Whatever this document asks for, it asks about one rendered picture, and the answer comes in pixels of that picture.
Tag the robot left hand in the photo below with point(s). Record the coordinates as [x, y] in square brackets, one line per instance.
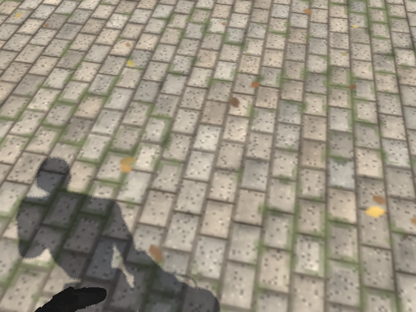
[70, 299]

